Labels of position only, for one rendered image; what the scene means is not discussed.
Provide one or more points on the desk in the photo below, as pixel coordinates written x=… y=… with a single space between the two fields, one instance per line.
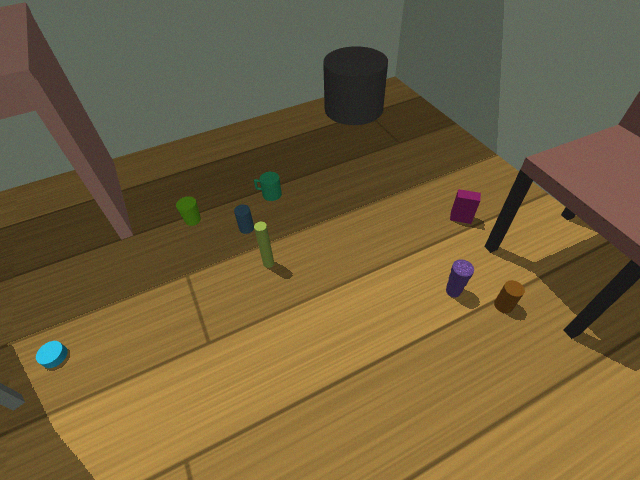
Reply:
x=31 y=79

